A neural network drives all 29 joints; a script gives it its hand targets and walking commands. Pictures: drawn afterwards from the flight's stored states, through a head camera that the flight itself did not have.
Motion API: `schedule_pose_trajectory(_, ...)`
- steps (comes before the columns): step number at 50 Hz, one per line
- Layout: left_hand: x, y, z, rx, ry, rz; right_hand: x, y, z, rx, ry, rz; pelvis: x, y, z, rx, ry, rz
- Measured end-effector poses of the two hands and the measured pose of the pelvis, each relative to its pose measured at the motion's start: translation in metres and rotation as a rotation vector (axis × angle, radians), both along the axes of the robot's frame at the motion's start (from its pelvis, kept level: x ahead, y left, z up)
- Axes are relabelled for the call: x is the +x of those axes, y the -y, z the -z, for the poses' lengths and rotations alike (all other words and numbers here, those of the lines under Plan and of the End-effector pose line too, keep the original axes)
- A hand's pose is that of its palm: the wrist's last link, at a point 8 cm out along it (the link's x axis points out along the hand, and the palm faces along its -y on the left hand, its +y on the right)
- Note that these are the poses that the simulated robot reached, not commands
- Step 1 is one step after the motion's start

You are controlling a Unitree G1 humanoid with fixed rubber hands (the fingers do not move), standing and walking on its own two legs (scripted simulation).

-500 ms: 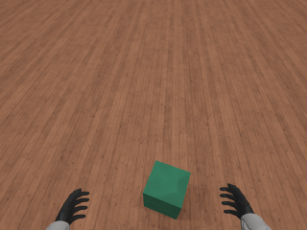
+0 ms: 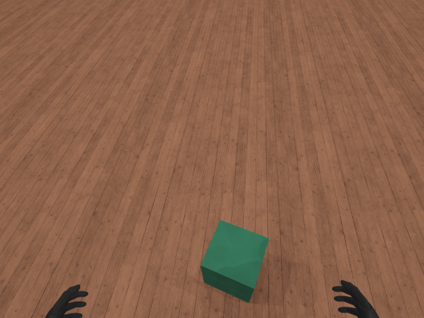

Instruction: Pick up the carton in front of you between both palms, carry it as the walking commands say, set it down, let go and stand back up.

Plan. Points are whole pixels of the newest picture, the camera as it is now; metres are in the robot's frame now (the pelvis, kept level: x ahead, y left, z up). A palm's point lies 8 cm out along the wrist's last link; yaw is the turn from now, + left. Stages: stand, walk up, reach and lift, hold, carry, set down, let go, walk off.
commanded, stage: stand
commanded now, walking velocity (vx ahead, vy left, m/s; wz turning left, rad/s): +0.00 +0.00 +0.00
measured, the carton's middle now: (234, 261) +0.41 -0.07 -0.64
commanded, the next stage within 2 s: none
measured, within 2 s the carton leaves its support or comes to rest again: neither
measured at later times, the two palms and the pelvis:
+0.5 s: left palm out of the picture +0.11 +0.30 -0.08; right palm out of the picture +0.12 -0.29 -0.10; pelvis +0.00 +0.00 +0.01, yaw +0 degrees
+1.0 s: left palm out of the picture +0.08 +0.30 -0.08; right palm out of the picture +0.08 -0.30 -0.10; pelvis -0.01 +0.00 +0.01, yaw +0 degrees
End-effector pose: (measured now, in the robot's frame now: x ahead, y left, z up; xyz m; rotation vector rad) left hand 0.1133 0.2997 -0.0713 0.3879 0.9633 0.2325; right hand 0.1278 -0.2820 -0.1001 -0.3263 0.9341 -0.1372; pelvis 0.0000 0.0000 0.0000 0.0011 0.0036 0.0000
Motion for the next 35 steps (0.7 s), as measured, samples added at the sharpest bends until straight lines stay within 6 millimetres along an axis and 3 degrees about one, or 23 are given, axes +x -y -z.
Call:
schedule_pose_trajectory(13, 0.01, 0.009, 0.006, -0.026, -0.016, -0.022, 0.011, 0.005, 0.0, -0.018, -0.026, -0.001, 0.009, 0.004, -0.003, 0.0, 0.009, -0.007)
schedule_pose_trajectory(35, -0.016, -0.001, 0.008, -0.022, -0.075, -0.042, -0.027, 0.017, 0.001, -0.038, -0.101, 0.024, -0.005, 0.004, -0.009, 0.002, 0.032, 0.002)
